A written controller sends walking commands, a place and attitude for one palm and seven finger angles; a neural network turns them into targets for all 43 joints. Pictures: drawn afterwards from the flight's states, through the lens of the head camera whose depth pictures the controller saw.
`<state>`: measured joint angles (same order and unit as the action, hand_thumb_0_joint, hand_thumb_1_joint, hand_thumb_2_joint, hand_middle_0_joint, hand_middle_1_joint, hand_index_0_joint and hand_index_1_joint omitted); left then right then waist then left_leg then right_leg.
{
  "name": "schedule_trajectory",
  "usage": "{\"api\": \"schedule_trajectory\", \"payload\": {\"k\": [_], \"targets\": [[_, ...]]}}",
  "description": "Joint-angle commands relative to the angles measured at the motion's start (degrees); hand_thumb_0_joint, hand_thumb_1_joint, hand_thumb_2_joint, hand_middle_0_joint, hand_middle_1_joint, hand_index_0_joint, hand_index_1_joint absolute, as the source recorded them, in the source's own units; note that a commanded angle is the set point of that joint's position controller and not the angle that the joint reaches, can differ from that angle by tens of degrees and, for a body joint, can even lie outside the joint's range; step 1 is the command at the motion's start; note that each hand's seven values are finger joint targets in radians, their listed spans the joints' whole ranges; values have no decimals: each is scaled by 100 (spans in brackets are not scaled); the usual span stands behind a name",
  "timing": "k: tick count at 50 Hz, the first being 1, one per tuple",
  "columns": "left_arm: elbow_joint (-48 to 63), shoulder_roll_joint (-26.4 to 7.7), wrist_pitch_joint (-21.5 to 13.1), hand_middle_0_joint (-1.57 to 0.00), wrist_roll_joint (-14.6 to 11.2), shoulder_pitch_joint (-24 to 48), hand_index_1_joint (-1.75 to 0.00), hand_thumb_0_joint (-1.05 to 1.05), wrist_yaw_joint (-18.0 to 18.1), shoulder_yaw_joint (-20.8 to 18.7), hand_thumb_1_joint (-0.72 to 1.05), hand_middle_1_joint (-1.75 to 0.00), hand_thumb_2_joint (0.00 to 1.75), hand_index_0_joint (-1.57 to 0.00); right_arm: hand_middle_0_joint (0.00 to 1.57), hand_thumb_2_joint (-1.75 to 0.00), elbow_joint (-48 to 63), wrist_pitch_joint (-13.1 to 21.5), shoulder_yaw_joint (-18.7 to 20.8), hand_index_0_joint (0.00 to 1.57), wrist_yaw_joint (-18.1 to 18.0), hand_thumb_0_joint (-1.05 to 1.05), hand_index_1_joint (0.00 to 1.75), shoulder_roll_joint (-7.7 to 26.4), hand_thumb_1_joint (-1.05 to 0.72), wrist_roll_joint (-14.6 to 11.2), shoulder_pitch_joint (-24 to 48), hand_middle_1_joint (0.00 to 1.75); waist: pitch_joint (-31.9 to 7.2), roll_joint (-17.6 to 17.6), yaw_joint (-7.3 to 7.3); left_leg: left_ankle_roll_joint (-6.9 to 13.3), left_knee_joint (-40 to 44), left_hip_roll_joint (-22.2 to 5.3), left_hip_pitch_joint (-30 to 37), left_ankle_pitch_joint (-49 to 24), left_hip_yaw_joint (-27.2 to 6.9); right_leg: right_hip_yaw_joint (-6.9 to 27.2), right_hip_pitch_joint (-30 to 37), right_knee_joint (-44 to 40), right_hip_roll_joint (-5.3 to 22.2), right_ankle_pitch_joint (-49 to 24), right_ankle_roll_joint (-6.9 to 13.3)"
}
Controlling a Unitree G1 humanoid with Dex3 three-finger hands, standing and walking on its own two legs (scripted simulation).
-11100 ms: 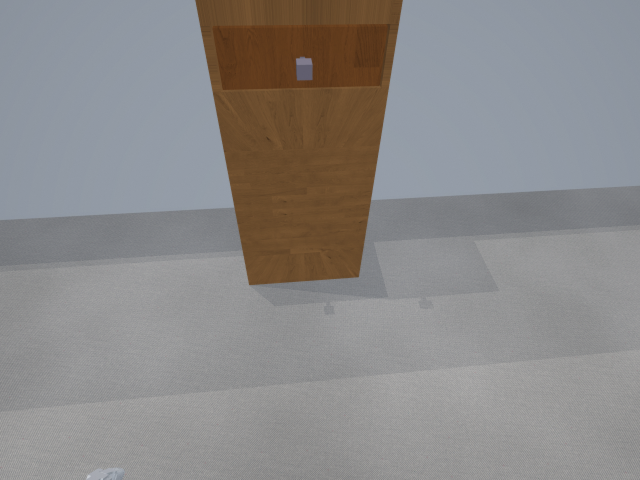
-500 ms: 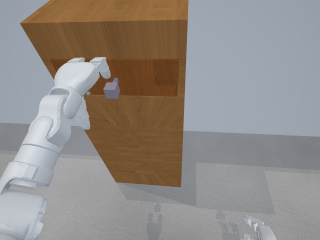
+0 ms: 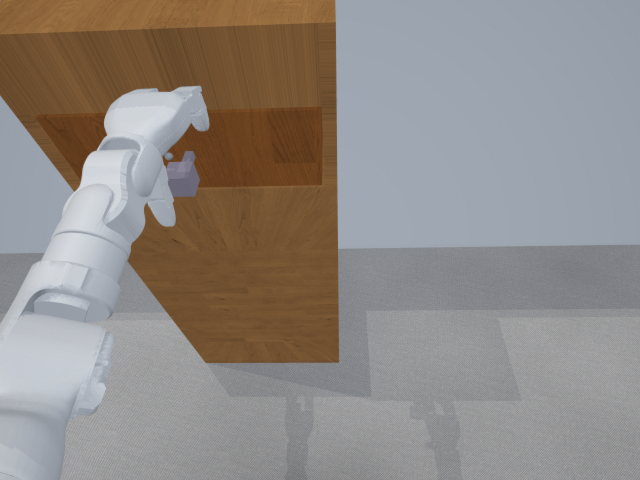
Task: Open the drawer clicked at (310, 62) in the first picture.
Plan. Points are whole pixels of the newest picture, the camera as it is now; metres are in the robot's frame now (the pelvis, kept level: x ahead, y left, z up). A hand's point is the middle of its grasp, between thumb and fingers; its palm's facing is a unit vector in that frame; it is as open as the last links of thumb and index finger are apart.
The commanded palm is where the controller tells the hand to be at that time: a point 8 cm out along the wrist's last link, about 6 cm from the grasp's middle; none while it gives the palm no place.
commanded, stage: move the hooked fingers above the handle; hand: left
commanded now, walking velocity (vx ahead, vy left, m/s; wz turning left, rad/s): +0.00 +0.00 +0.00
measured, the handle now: (184, 170) +0.51 +0.20 +0.10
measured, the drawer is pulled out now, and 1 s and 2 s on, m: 0.00 0.00 0.00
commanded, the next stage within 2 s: lower the fingers behind the handle in 1.02 s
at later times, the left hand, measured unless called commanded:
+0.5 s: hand (151, 155) +0.47 +0.21 +0.17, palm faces +0.00 -0.02 -1.00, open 13.8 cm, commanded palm +0.45 +0.22 +0.23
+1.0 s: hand (163, 152) +0.47 +0.20 +0.16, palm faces +0.01 -0.02 -1.00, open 13.6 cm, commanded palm +0.45 +0.21 +0.23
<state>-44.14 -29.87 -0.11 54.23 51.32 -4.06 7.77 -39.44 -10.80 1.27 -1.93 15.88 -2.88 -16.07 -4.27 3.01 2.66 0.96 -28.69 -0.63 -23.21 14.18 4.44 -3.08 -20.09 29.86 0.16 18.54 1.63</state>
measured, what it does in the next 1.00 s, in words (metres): stands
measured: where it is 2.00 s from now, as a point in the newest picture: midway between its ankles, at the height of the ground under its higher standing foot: outside the picture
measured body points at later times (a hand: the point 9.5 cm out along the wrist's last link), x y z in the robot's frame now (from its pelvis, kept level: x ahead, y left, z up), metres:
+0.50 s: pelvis -0.01 +0.00 +0.00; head +0.03 -0.02 +0.45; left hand +0.46 +0.21 +0.22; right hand +0.08 -0.27 -0.13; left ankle +0.00 +0.11 -0.73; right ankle -0.04 -0.10 -0.73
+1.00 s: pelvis +0.00 +0.01 +0.00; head +0.03 -0.02 +0.45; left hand +0.47 +0.20 +0.22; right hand +0.07 -0.25 -0.14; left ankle +0.00 +0.11 -0.73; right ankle -0.04 -0.10 -0.73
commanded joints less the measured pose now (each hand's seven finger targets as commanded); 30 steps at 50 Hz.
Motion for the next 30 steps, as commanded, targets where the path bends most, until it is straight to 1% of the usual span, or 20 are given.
{"api": "schedule_trajectory", "payload": {"k": [1,3,4,5,7,9,10,14,15,16,19,20,22,23,24,25,26,28,29,30], "targets": [[990,-1690,-33,-30,61,2784,-120,0,263,-780,-50,-120,30,-30,20,-90,619,133,276,20,-32,0,30,744,-90,38,-48,30,-2309,-294,-85,240,-78,187,1155,-2362,-165,314,901,-166,-76,-2873,-13],[872,-1806,-62,-30,49,2632,-120,0,265,-907,-50,-120,30,-30,20,-90,599,110,279,20,-46,0,30,759,-90,29,-45,30,-2106,-350,-89,229,-31,168,1049,-2228,-160,291,869,-181,-78,-2756,-21],[1056,-1667,-103,-30,-2,2660,-120,0,260,-802,-50,-120,30,-30,20,-90,641,126,286,20,-44,0,30,741,-90,29,-29,30,-2195,-364,-98,247,-39,175,1105,-2255,-148,314,917,-187,-71,-2821,-28],[1079,-1817,-155,-30,8,2624,-120,0,249,-961,-50,-120,30,-30,20,-90,652,133,304,20,-43,0,30,746,-90,26,-21,30,-2263,-429,-115,256,-57,173,1117,-2329,-144,324,1003,-192,-70,-2881,-20],[1263,-1599,-191,-30,-1,2585,-120,0,246,-764,-50,-120,30,-30,20,-90,687,131,313,20,-22,0,30,717,-90,19,13,30,-2142,-200,-97,251,-36,184,1177,-2222,-150,311,856,-218,-88,-2720,-16],[1047,-1592,-139,-30,15,2485,-120,0,250,-743,-50,-120,30,-30,20,-90,647,126,310,20,-44,0,30,751,-90,-5,20,30,-1847,-352,-36,249,12,156,1137,-1933,-160,292,636,-295,-110,-2357,-27],[1050,-1468,-153,-30,-24,2614,-120,0,235,-610,-50,-120,30,-30,20,-90,652,144,301,20,-44,0,30,755,-90,-11,12,30,-1826,-350,8,249,22,154,1137,-1885,-163,305,616,-336,-96,-2278,-17],[1113,-1666,-166,-30,-24,2877,-120,0,266,-709,-50,-120,30,-30,20,-90,615,202,300,20,-86,0,30,750,-90,-15,-28,30,-1989,-274,23,256,3,178,1188,-1780,-185,337,626,-329,-94,-2201,-30],[1151,-1755,-212,-30,-24,2968,-120,0,263,-766,-50,-120,30,-30,20,-90,603,218,301,20,-95,0,30,765,-90,-7,-24,30,-2098,-353,44,267,-28,174,1213,-1873,-175,358,706,-328,-80,-2296,-29],[1141,-1742,-211,-30,-15,3024,-120,0,275,-738,-50,-120,30,-30,20,-90,607,224,298,20,-93,0,30,747,-90,-18,-6,30,-2065,-217,46,262,-25,183,1210,-1798,-185,364,640,-321,-87,-2242,-32],[948,-1820,-184,-30,-1,3024,-120,0,284,-792,-50,-120,30,-30,20,-90,582,244,278,20,-101,0,30,759,-90,-4,-25,30,-2001,-187,39,241,-32,176,1164,-1781,-179,345,602,-303,-79,-2225,-31],[958,-1784,-202,-30,-16,3028,-120,0,260,-771,-50,-120,30,-30,20,-90,594,249,279,20,-92,0,30,760,-90,-5,-18,30,-2084,-271,35,246,-62,182,1172,-1910,-178,347,683,-290,-74,-2334,-21],[834,-1706,-151,-30,4,2885,-120,0,231,-716,-50,-120,30,-30,20,-90,603,238,273,20,-87,0,30,754,-90,-8,0,30,-1993,-199,34,243,-75,180,1169,-1909,-167,337,596,-277,-80,-2371,-33],[738,-1827,-129,-30,40,2861,-120,0,219,-804,-50,-120,30,-30,20,-90,597,225,267,20,-91,0,30,775,-90,-7,-1,30,-1939,-240,21,234,-67,166,1136,-1894,-183,323,560,-261,-86,-2314,-29],[812,-1551,-118,-30,15,2869,-120,0,178,-557,-50,-120,30,-30,20,-90,641,228,262,20,-82,0,30,749,-90,-10,32,30,-1949,-214,44,240,-78,178,1171,-1898,-162,332,541,-273,-79,-2333,-35],[802,-1683,-158,-30,-7,2827,-120,0,142,-718,-50,-120,30,-30,20,-90,642,231,273,20,-77,0,30,760,-90,-6,3,30,-2049,-342,16,243,-103,164,1166,-2022,-162,341,693,-267,-64,-2472,-24],[865,-1673,-170,-30,17,2783,-120,0,113,-679,-50,-120,30,-30,20,-90,671,204,269,20,-79,0,30,762,-90,-16,25,30,-2078,-327,4,245,-95,180,1162,-2051,-175,334,702,-233,-78,-2532,-33],[898,-1487,-170,-30,3,2685,-120,0,50,-553,-50,-120,30,-30,20,-90,693,184,276,20,-74,0,30,748,-90,-13,43,30,-1971,-278,27,247,-120,176,1234,-2093,-176,311,552,-235,-93,-2514,-31],[986,-1525,-205,-30,0,2796,-120,0,40,-579,-50,-120,30,-30,20,-90,692,176,279,20,-71,0,30,759,-90,-12,28,30,-1950,-269,39,235,-110,162,1245,-2054,-208,289,480,-233,-104,-2401,-26],[1012,-1345,-241,-30,-53,2814,-120,0,14,-442,-50,-120,30,-30,20,-90,712,186,280,20,-68,0,30,741,-90,-14,30,30,-1903,-300,66,247,-128,167,1275,-2105,-209,286,449,-261,-104,-2379,-9]]}}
